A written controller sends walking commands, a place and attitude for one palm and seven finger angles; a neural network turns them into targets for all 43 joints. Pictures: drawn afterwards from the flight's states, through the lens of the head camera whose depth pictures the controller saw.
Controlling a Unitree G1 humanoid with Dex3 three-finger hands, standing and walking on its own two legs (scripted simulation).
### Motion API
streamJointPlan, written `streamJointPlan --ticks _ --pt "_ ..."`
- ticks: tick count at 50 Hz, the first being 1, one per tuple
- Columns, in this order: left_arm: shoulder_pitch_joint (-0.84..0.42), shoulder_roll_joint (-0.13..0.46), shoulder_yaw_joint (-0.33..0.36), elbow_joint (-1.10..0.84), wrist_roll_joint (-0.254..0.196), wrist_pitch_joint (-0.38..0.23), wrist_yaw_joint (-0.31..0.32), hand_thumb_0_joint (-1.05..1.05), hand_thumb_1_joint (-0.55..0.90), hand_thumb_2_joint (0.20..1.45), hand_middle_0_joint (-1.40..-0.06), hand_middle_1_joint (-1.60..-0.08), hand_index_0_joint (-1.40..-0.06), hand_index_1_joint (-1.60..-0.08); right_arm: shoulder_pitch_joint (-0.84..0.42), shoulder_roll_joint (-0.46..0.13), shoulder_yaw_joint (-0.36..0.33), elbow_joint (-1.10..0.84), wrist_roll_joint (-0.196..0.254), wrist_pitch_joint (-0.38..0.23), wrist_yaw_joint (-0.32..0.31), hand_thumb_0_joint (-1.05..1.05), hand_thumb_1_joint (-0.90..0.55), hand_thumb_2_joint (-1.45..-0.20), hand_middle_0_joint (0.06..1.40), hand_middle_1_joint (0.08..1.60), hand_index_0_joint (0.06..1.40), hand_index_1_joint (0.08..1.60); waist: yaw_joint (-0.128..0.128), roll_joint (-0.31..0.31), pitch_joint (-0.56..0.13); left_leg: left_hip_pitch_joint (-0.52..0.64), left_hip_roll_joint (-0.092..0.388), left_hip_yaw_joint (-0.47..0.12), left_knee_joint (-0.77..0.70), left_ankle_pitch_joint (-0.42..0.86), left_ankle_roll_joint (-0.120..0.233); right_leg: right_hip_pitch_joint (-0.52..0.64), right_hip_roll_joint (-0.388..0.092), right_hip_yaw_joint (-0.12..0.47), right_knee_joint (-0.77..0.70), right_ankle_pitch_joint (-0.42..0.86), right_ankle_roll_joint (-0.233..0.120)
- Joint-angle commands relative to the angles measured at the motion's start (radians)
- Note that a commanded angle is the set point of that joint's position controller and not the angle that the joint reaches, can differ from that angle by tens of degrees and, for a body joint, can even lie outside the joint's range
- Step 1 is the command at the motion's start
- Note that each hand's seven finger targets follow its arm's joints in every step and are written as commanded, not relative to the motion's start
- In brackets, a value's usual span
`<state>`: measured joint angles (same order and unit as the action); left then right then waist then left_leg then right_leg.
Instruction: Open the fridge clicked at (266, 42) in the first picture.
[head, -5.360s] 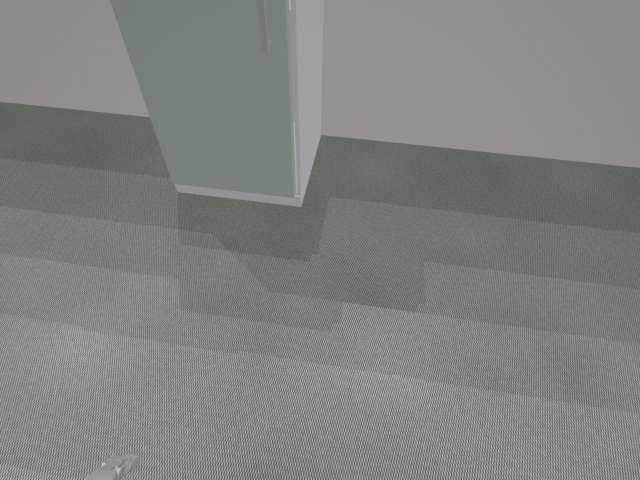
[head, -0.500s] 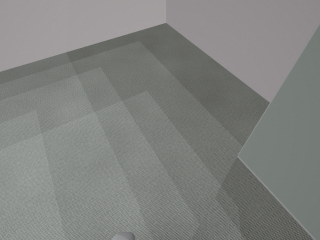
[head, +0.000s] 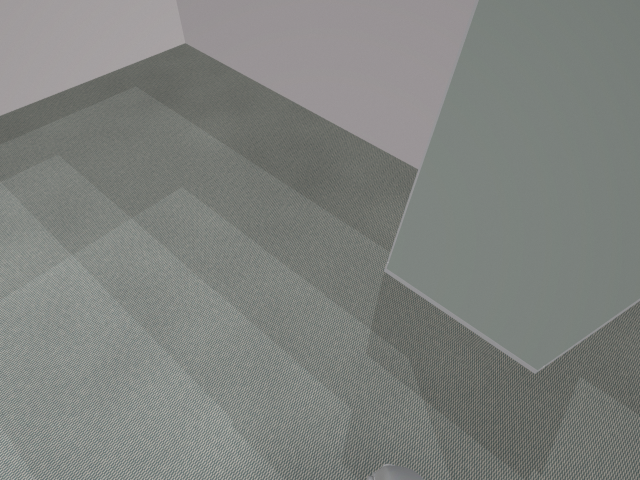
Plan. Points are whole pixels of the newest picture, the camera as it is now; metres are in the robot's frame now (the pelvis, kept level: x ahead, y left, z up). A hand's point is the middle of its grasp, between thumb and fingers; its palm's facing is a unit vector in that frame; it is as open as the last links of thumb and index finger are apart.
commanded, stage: turn to face it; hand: right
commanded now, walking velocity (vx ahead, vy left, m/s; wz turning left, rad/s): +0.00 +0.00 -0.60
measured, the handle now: out of the picture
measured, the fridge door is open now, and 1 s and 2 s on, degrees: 0 0 0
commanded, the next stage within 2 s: take the last steps up to it in 0.92 s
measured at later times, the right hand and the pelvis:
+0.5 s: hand out of the picture +0.06 -0.28 -0.15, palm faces +0.29 +0.92 -0.27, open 7.4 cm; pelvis +0.00 -0.04 +0.00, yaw -16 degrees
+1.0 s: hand out of the picture -0.10 -0.22 -0.18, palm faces +0.54 +0.81 -0.24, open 7.4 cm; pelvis -0.02 -0.03 -0.01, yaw -32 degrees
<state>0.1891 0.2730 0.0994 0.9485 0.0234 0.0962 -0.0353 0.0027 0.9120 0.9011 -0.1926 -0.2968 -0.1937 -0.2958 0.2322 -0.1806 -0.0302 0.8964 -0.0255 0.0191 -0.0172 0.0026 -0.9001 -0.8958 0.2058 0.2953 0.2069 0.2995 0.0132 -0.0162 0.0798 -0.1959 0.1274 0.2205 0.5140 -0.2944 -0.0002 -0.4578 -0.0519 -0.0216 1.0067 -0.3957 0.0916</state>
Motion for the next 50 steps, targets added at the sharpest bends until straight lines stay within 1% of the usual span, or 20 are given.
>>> streamJointPlan --ticks 1,5,6,7,8,10,13,22,27,28,29,30,31,32,34,37,44,47,49,50 --pt "-0.119 0.037 -0.01 -0.121 -0.012 -0.046 0.001 0.0 0.9 0.9 -0.2 -0.3 -0.2 -0.3 0.054 -0.254 -0.072 -0.049 -0.006 -0.018 -0.015 0.0 -0.9 -0.9 0.2 0.3 0.2 0.3 -0.064 0.238 -0.093 0.126 0.259 -0.157 -0.118 0.431 0.12 -0.001 0.01 -0.075 -0.197 -0.054 -0.016" --pt "-0.011 0.073 -0.006 -0.098 -0.011 -0.067 0.006 0.0 0.9 0.9 -0.2 -0.3 -0.2 -0.3 0.034 -0.257 -0.08 -0.042 0.007 -0.006 -0.008 0.0 -0.9 -0.9 0.2 0.3 0.2 0.3 -0.01 0.177 -0.163 0.058 0.227 -0.055 0.081 0.427 0.03 0.249 0.024 -0.094 -0.54 0.168 -0.047" --pt "0.051 0.154 0.013 -0.086 -0.008 -0.078 0.009 0.0 0.9 0.9 -0.2 -0.3 -0.2 -0.3 0.041 -0.223 -0.076 -0.056 0.015 -0.001 -0.003 0.0 -0.9 -0.9 0.2 0.3 0.2 0.3 0.028 -0.023 -0.211 -0.115 0.161 -0.016 0.264 0.238 -0.032 0.439 -0.093 0.067 -0.621 0.378 -0.098" --pt "0.118 0.263 0.041 -0.081 -0.009 -0.082 0.015 0.0 0.9 0.9 -0.2 -0.3 -0.2 -0.3 -0.01 -0.151 -0.053 -0.105 0.018 0.001 0.004 0.0 -0.9 -0.9 0.2 0.3 0.2 0.3 0.069 -0.329 -0.216 -0.402 0.029 -0.023 0.471 -0.345 -0.111 0.56 -0.351 0.393 -0.627 0.79 -0.222" --pt "0.178 0.274 0.042 -0.049 -0.01 -0.074 0.023 0.0 0.9 0.9 -0.2 -0.3 -0.2 -0.3 -0.083 -0.163 -0.05 -0.123 0.009 0.012 -0.003 0.0 -0.9 -0.9 0.2 0.3 0.2 0.3 0.098 -0.23 -0.217 -0.411 0.018 -0.133 0.592 -0.382 -0.095 0.51 -0.397 0.381 -0.613 0.873 -0.305" --pt "0.08 0.212 0.027 -0.065 -0.003 -0.079 0.04 0.0 0.9 0.9 -0.2 -0.3 -0.2 -0.3 -0.109 -0.156 -0.061 -0.101 0.01 0.018 -0.003 0.0 -0.9 -0.9 0.2 0.3 0.2 0.3 0.06 -0.224 -0.135 -0.42 0.027 -0.188 0.653 -0.251 -0.091 0.38 -0.288 0.315 -0.644 0.643 -0.279" --pt "-0.037 0.161 0.005 -0.102 -0.003 -0.087 0.043 0.0 0.9 0.9 -0.2 -0.3 -0.2 -0.3 -0.054 -0.167 -0.064 -0.062 0.01 0.013 0.01 0.0 -0.9 -0.9 0.2 0.3 0.2 0.3 0.003 -0.141 -0.107 -0.369 0.005 -0.196 0.637 -0.115 -0.103 0.329 -0.186 0.216 -0.648 0.619 -0.231" --pt "0.026 0.169 0.016 -0.087 0.001 -0.078 0.041 0.0 0.9 0.9 -0.2 -0.3 -0.2 -0.3 -0.135 -0.154 -0.052 -0.104 0.018 0.009 -0.003 0.0 -0.9 -0.9 0.2 0.3 0.2 0.3 0.032 -0.131 -0.131 -0.288 -0.06 -0.216 0.361 -0.152 -0.112 0.373 -0.17 0.338 -0.617 0.663 -0.268" --pt "-0.031 0.166 0.022 -0.105 -0.003 -0.07 0.037 0.0 0.9 0.9 -0.2 -0.3 -0.2 -0.3 -0.051 -0.16 -0.051 -0.098 0.025 -0.007 -0.009 0.0 -0.9 -0.9 0.2 0.3 0.2 0.3 -0.018 -0.141 -0.141 -0.04 -0.106 -0.195 0.051 -0.016 -0.091 0.226 -0.117 0.379 -0.541 0.638 -0.225" --pt "-0.035 0.149 0.021 -0.11 -0.007 -0.07 0.035 0.0 0.9 0.9 -0.2 -0.3 -0.2 -0.3 -0.014 -0.174 -0.056 -0.091 0.024 -0.016 -0.012 0.0 -0.9 -0.9 0.2 0.3 0.2 0.3 -0.04 -0.09 -0.155 0.074 -0.086 -0.2 -0.088 0.093 -0.086 0.158 -0.08 0.365 -0.495 0.538 -0.187" --pt "-0.016 0.1 0.015 -0.116 -0.017 -0.071 0.029 0.0 0.9 0.9 -0.2 -0.3 -0.2 -0.3 0.02 -0.234 -0.067 -0.086 0.013 -0.026 -0.019 0.0 -0.9 -0.9 0.2 0.3 0.2 0.3 -0.053 0.07 -0.179 0.226 0.065 -0.331 -0.194 0.127 -0.048 0.01 -0.003 0.289 -0.375 0.294 -0.124" --pt "-0.018 0.042 0.005 -0.144 -0.016 -0.072 0.027 0.0 0.9 0.9 -0.2 -0.3 -0.2 -0.3 0.036 -0.317 -0.082 -0.089 -0.002 -0.03 -0.024 0.0 -0.9 -0.9 0.2 0.3 0.2 0.3 -0.063 0.338 -0.165 0.262 0.329 -0.584 -0.225 0.288 0.07 -0.151 0.143 0.089 -0.141 -0.157 -0.048" --pt "-0.019 0.088 0.018 -0.142 -0.007 -0.063 0.031 0.0 0.9 0.9 -0.2 -0.3 -0.2 -0.3 0.035 -0.312 -0.073 -0.099 0.005 -0.024 -0.024 0.0 -0.9 -0.9 0.2 0.3 0.2 0.3 -0.058 0.251 -0.165 0.135 0.385 -0.568 -0.217 0.322 0.143 -0.119 0.101 0.117 0.046 -0.223 -0.054" --pt "-0.011 0.091 0.022 -0.124 -0.003 -0.049 0.027 0.0 0.9 0.9 -0.2 -0.3 -0.2 -0.3 -0.026 -0.258 -0.07 -0.108 0.008 -0.026 -0.029 0.0 -0.9 -0.9 0.2 0.3 0.2 0.3 -0.027 0.184 -0.125 0.063 0.339 -0.494 -0.229 0.271 0.146 -0.104 0.075 0.139 0.142 -0.156 -0.055" --pt "0.012 0.074 0.018 -0.084 0.001 -0.038 0.014 0.0 0.9 0.9 -0.2 -0.3 -0.2 -0.3 -0.11 -0.212 -0.053 -0.123 0.009 -0.024 -0.022 0.0 -0.9 -0.9 0.2 0.3 0.2 0.3 0.012 0.174 -0.056 0.006 0.216 -0.35 -0.205 0.239 0.105 -0.105 0.044 0.092 0.231 -0.039 -0.039" --pt "0.022 0.054 0.01 -0.071 -0.003 -0.035 0.006 0.0 0.9 0.9 -0.2 -0.3 -0.2 -0.3 -0.086 -0.189 -0.046 -0.11 0.005 -0.029 -0.019 0.0 -0.9 -0.9 0.2 0.3 0.2 0.3 0.009 0.205 -0.047 0.016 0.174 -0.23 -0.191 0.296 0.086 -0.095 0.033 0.046 0.198 0.02 -0.022" --pt "-0.088 0.02 -0.021 -0.087 -0.013 -0.049 0.012 0.0 0.9 0.9 -0.2 -0.3 -0.2 -0.3 0.05 -0.245 -0.064 -0.043 -0.009 -0.024 -0.017 0.0 -0.9 -0.9 0.2 0.3 0.2 0.3 -0.061 0.246 -0.082 0.104 0.209 -0.202 -0.118 0.506 0.124 0.024 0.032 -0.043 -0.178 -0.07 -0.023" --pt "-0.042 0.021 -0.026 -0.067 -0.017 -0.061 0.018 0.0 0.9 0.9 -0.2 -0.3 -0.2 -0.3 0.043 -0.255 -0.068 -0.021 -0.007 -0.019 -0.015 0.0 -0.9 -0.9 0.2 0.3 0.2 0.3 -0.041 0.25 -0.106 0.083 0.204 -0.181 -0.053 0.535 0.094 0.15 0.051 -0.08 -0.361 0.006 -0.036" --pt "0.042 0.063 -0.021 -0.038 -0.014 -0.076 0.02 0.0 0.9 0.9 -0.2 -0.3 -0.2 -0.3 0.02 -0.234 -0.064 -0.02 0.01 -0.009 -0.013 0.0 -0.9 -0.9 0.2 0.3 0.2 0.3 0.012 0.13 -0.144 -0.027 0.156 -0.112 0.084 0.387 0.015 0.352 0.017 -0.048 -0.592 0.247 -0.057" --pt "0.068 0.156 -0.001 -0.041 -0.005 -0.087 0.024 0.0 0.9 0.9 -0.2 -0.3 -0.2 -0.3 0.046 -0.175 -0.055 -0.038 0.019 -0.001 -0.009 0.0 -0.9 -0.9 0.2 0.3 0.2 0.3 0.022 -0.144 -0.178 -0.22 0.048 -0.051 0.262 0.07 -0.055 0.484 -0.187 0.211 -0.642 0.479 -0.135"
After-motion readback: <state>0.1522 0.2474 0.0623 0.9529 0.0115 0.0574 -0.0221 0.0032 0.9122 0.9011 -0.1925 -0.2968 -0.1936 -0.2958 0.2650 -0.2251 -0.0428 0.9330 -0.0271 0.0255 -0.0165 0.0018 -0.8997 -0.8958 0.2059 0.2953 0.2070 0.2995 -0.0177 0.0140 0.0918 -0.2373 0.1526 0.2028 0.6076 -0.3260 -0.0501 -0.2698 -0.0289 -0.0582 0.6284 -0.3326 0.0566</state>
